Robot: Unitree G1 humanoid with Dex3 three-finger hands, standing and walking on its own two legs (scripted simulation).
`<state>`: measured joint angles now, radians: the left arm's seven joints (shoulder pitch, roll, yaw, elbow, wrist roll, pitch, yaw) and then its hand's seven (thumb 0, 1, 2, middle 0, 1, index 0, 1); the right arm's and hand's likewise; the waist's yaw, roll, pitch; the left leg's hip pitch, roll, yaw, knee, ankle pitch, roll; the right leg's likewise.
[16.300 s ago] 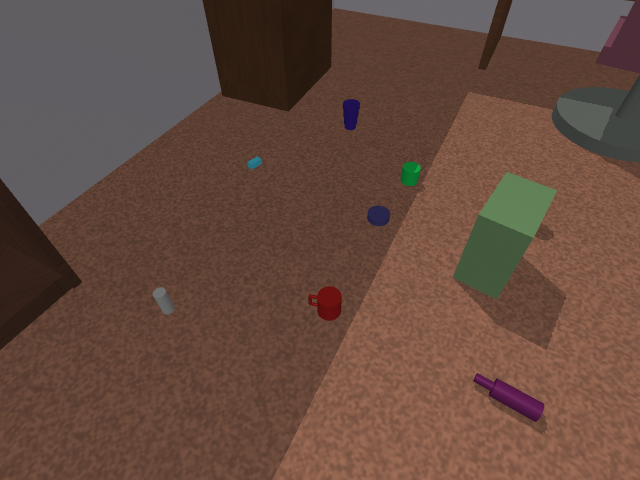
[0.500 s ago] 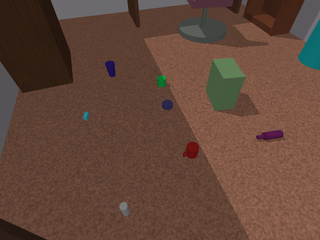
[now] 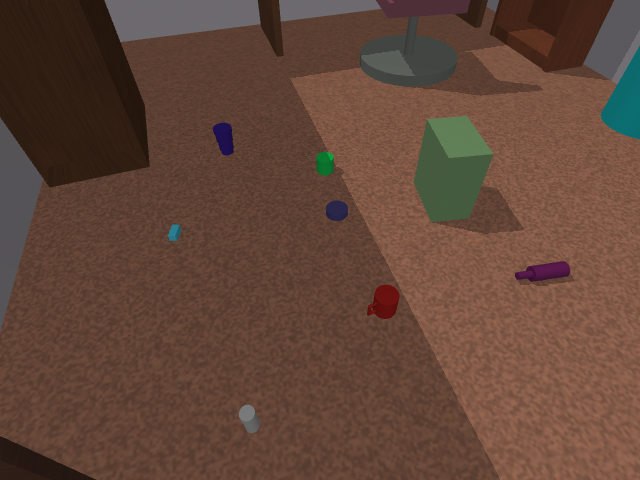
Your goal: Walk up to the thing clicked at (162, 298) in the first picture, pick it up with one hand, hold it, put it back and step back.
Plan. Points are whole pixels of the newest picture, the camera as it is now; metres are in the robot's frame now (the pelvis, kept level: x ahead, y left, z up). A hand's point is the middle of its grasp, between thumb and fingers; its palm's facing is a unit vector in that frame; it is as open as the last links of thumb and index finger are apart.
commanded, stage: stand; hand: left
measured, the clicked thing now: (249, 419) +0.43 +0.24 -0.73
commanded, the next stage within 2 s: none
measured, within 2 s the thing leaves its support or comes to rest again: neither
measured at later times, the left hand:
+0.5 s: hand out of the picture +0.08 +0.25 -0.15, palm faces -0.03 -0.94 -0.35, open 7.4 cm
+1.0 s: hand out of the picture +0.08 +0.26 -0.16, palm faces -0.03 -0.93 -0.35, open 7.4 cm
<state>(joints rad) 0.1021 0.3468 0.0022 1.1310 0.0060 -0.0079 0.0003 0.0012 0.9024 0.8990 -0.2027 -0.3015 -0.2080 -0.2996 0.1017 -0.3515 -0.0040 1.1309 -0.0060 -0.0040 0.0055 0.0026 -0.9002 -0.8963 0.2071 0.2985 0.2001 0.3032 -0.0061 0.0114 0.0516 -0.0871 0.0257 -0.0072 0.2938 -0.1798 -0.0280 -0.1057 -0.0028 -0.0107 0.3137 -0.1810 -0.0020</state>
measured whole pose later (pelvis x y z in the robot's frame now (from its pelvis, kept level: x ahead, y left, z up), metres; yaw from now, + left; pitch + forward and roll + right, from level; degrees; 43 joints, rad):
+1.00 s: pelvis +0.00 +0.00 +0.00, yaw +0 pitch -2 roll +0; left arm 0.11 0.35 0.00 1.13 0.01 -0.01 0.00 0.00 0.90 0.90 -0.20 -0.30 -0.21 -0.30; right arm 0.12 -0.35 0.00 1.12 -0.01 -0.01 0.00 0.00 -0.90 -0.90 0.21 0.30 0.20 0.30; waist 0.00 0.01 0.05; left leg -0.08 0.03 0.00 0.29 -0.18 -0.03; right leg -0.10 0.00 -0.01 0.31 -0.18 0.00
